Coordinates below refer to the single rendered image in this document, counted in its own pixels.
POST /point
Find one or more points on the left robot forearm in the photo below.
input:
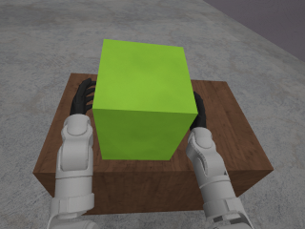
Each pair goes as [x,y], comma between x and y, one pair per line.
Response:
[73,194]

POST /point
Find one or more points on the robot left upper arm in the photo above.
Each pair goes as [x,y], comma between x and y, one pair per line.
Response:
[78,224]

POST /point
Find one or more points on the right robot forearm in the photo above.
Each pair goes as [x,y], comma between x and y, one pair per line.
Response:
[220,202]

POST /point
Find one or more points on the carton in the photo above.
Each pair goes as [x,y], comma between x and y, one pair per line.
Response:
[143,103]

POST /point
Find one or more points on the left robot hand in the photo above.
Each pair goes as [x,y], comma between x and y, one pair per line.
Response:
[79,103]

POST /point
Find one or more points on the right robot hand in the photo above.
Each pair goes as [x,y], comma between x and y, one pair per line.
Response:
[200,120]

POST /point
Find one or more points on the pedestal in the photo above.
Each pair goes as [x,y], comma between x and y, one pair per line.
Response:
[130,186]

